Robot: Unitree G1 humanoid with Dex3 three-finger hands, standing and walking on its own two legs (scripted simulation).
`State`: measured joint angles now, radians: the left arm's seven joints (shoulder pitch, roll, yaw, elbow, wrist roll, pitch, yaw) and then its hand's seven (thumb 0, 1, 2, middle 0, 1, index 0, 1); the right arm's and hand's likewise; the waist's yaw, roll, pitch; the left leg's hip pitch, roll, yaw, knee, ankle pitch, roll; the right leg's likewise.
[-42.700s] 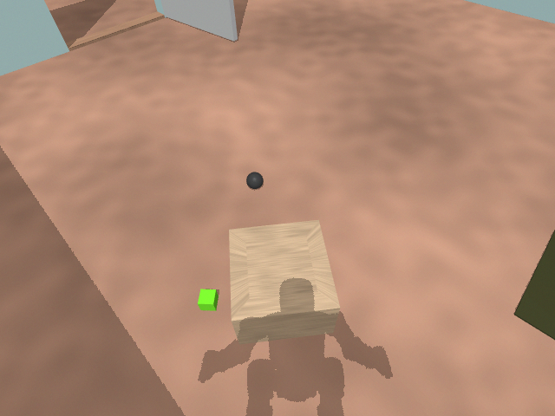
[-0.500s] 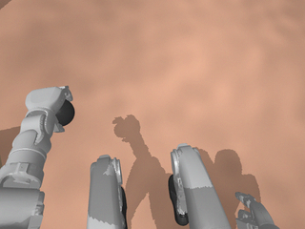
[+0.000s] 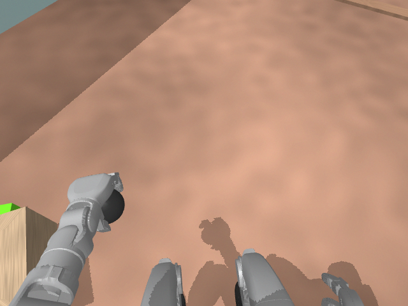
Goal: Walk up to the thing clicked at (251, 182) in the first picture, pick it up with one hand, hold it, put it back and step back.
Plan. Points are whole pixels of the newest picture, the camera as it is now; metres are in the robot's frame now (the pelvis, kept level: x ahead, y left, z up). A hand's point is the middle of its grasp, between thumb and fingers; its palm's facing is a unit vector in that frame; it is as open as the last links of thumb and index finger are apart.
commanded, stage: lift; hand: left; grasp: from above
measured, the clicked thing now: (105, 205) +0.36 +0.23 -0.10
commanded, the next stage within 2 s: hold in 0.48 s
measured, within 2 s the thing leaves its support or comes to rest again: neither
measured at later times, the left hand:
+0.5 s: hand (91, 188) +0.36 +0.22 +0.00, palm faces -0.45 -0.09 -0.89, open 10.7 cm
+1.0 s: hand (78, 173) +0.37 +0.23 +0.05, palm faces -0.46 -0.06 -0.89, open 10.7 cm
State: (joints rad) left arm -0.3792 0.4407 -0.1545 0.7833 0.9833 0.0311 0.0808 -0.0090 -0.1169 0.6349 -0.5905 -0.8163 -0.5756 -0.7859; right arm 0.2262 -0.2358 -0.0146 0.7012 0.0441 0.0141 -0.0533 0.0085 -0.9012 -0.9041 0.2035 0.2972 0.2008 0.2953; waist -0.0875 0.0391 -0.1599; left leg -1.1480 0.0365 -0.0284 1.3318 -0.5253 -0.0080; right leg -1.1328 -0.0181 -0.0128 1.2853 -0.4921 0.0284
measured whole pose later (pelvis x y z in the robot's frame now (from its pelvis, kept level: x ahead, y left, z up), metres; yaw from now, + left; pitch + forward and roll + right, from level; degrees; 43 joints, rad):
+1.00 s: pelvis +0.06 +0.01 +0.11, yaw -1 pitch +7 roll -1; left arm -0.28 0.39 -0.19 0.75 1.01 0.02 0.05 -0.01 -0.14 0.69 -0.57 -0.84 -0.56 -0.81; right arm 0.24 -0.25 -0.05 0.71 0.05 0.03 -0.03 0.01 -0.90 -0.90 0.20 0.30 0.20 0.29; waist -0.03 0.03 -0.07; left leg -0.45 0.03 0.03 0.69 -0.35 0.00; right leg -0.46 -0.03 0.02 0.66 -0.32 0.04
